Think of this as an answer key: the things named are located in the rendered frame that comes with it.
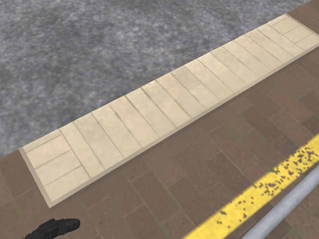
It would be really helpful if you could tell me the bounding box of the left robot hand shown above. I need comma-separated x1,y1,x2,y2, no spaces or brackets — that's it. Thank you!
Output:
23,218,81,239

